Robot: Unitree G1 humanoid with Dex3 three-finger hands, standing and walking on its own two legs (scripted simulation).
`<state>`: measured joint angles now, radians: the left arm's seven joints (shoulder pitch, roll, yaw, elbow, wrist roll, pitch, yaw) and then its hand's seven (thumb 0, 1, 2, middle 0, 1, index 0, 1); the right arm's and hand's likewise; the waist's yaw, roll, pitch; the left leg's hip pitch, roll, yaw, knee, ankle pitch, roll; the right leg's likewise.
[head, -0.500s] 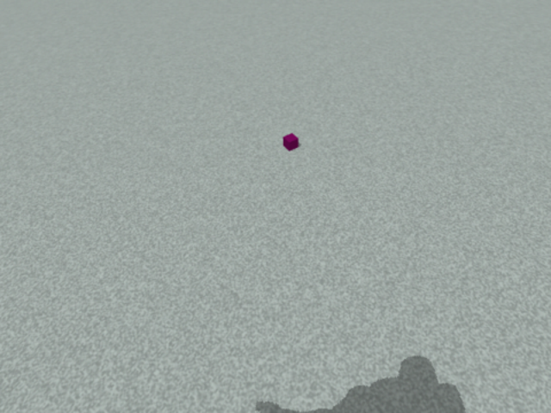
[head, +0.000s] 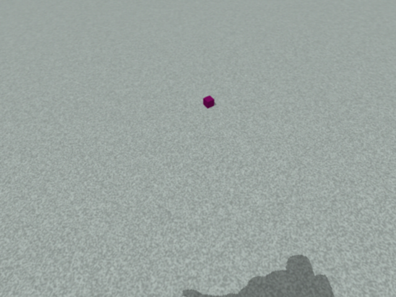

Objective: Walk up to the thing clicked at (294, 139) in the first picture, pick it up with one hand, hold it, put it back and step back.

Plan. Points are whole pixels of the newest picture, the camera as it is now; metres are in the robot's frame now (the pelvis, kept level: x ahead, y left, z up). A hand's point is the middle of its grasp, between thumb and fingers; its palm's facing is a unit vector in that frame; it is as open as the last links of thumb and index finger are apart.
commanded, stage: stand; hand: left
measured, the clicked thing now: (208, 101) +1.63 -0.05 -0.75
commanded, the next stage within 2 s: walk up in 0.62 s
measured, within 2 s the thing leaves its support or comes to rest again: neither
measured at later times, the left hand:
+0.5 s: hand out of the picture +0.08 +0.25 -0.16, palm faces -0.02 -0.94 -0.34, open 7.4 cm
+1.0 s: hand (126, 273) +0.22 +0.20 -0.14, palm faces -0.12 -0.89 -0.43, open 7.4 cm
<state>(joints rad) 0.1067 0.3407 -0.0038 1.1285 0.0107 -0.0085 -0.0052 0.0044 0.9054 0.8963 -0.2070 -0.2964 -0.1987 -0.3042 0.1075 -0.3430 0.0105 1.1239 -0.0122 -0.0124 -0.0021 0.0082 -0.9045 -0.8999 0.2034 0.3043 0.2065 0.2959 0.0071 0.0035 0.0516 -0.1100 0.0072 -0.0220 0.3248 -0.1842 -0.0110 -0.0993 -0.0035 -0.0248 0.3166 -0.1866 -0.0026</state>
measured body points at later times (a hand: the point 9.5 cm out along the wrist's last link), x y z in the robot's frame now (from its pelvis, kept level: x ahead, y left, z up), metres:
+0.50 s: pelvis +0.01 +0.00 +0.00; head +0.02 +0.00 +0.45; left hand +0.08 +0.30 -0.13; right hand +0.09 -0.30 -0.13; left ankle +0.00 +0.13 -0.75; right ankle -0.01 -0.12 -0.75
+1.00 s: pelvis +0.10 -0.09 -0.03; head +0.10 -0.11 +0.42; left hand +0.22 +0.25 -0.12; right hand +0.09 -0.44 -0.16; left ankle +0.00 +0.12 -0.74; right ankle +0.17 -0.22 -0.75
